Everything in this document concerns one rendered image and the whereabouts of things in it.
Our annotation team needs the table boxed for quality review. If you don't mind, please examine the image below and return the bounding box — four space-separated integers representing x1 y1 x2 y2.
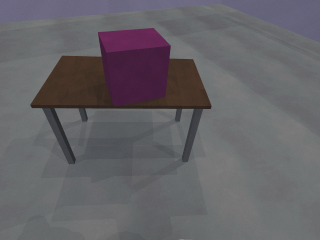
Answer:
30 55 212 164

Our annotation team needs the carton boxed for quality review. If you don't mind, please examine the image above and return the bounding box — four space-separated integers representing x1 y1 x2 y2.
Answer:
98 28 171 107

